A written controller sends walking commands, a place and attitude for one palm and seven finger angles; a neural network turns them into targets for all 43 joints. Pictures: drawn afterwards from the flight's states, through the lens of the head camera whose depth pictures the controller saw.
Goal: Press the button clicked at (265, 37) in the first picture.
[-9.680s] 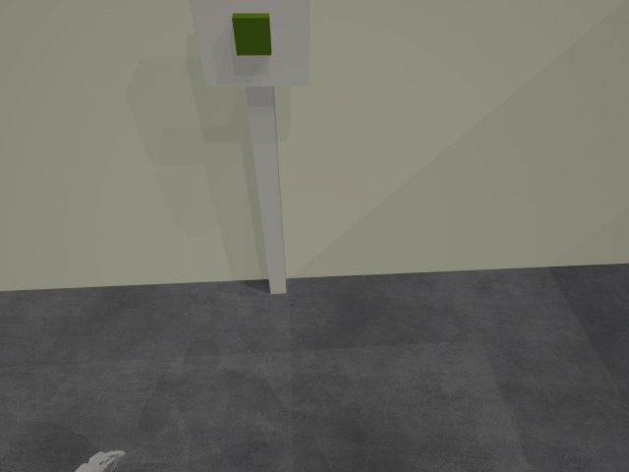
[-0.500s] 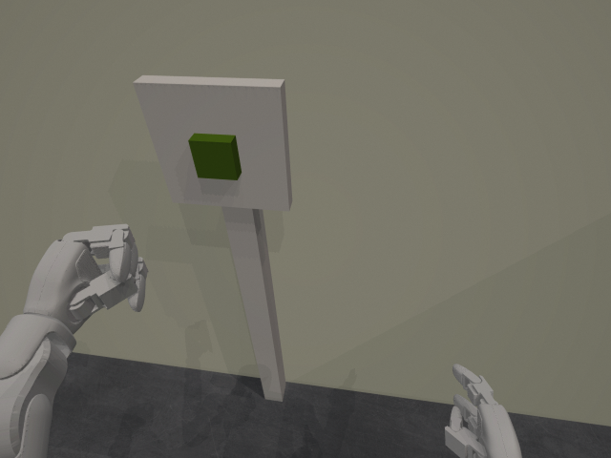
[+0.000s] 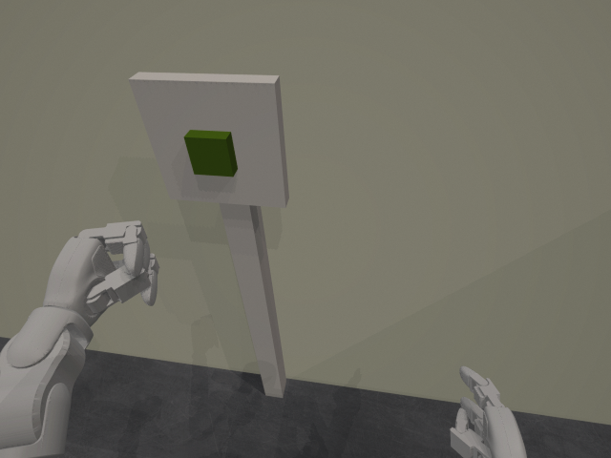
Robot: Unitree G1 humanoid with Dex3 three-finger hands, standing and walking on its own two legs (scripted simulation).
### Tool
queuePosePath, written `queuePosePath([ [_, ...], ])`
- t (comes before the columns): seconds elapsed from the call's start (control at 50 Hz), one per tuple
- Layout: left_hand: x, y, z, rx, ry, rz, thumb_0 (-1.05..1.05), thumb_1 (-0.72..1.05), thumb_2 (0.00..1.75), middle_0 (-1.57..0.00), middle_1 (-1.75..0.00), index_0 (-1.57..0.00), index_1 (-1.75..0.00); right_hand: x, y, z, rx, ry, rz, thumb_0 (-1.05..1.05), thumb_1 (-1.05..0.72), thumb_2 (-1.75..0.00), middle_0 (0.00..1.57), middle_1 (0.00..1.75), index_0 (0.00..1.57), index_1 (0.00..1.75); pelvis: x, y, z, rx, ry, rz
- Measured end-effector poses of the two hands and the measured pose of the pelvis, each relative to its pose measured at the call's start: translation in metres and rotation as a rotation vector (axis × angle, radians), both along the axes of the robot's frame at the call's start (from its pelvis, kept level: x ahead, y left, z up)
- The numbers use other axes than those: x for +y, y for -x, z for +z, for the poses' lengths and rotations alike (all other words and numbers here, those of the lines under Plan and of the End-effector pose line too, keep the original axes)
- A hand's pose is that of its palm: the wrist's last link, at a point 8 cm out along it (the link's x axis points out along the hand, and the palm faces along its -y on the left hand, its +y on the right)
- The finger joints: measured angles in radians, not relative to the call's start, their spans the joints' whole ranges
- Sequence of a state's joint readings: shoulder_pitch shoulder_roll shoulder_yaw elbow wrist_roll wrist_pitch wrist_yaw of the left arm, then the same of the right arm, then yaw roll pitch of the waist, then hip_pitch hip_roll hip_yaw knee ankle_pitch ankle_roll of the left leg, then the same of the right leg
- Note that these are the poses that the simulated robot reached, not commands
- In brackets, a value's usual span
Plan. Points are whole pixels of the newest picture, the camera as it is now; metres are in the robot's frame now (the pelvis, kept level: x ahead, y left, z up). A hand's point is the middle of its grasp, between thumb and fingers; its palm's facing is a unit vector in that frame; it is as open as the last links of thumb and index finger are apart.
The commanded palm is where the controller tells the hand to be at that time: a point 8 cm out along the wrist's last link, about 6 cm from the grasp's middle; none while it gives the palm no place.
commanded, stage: aim a knuckle at the button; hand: left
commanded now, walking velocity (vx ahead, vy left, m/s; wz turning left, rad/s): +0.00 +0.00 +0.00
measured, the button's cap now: (212, 152) +0.50 +0.20 +0.19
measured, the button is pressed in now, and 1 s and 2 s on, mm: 0 0 0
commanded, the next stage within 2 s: press the button with the knuckle in 1.76 s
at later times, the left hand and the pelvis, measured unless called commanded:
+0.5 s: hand (175, 238) +0.32 +0.20 +0.16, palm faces +0.00 -1.00 -0.04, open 3.1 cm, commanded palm +0.30 +0.25 +0.17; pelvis +0.01 +0.01 +0.00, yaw -1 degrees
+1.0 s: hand (206, 212) +0.38 +0.18 +0.16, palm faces -0.01 -1.00 -0.02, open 3.1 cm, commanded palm +0.36 +0.24 +0.16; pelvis +0.01 +0.01 +0.00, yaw -2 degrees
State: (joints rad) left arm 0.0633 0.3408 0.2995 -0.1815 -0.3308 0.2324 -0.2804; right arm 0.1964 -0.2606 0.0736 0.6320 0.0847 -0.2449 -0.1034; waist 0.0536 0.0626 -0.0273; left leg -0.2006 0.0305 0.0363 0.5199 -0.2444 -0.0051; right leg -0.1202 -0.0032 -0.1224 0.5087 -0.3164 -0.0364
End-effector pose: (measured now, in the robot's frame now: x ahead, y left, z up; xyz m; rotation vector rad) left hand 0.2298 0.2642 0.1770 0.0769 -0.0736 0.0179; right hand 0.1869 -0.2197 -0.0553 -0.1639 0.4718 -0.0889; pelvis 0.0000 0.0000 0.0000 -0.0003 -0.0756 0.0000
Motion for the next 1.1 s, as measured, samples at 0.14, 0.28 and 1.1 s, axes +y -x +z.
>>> queuePosePath([
  [0.14,-0.011,-0.034,-0.002,0.011,0.007,-0.026,0.01,0.9,0.9,-1.3,-1.5,-1.3,-1.5,-0.002,0.006,-0.005,0.034,-0.002,-0.02,0.01,-0.9,-0.9,0.2,0.3,0.2,0.3,0.0,0.0,0.001,0.011,-0.005,-0.007],
  [0.28,-0.013,-0.053,-0.004,0.02,0.024,-0.031,0.01,0.9,0.9,-1.3,-1.5,-1.3,-1.5,-0.007,0.012,-0.007,0.062,-0.009,-0.052,0.01,-0.9,-0.9,0.2,0.3,0.2,0.3,0.001,-0.007,0.001,0.025,-0.009,-0.024],
  [1.1,-0.028,-0.146,-0.02,0.077,0.057,-0.023,0.01,0.9,0.9,-1.3,-1.5,-1.3,-1.5,-0.022,0.058,-0.03,0.297,0.027,-0.164,0.01,-0.9,-0.9,0.2,0.3,0.2,0.3,0.01,-0.009,0.002,0.069,-0.005,-0.035],
])
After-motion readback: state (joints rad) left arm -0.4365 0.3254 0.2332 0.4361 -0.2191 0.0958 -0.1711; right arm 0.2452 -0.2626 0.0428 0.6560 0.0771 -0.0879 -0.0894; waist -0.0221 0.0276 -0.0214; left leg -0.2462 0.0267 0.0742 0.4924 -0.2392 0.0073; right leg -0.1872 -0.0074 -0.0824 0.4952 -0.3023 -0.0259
